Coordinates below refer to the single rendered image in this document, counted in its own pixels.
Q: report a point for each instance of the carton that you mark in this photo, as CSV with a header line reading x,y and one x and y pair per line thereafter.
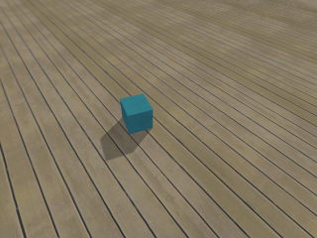
x,y
137,113

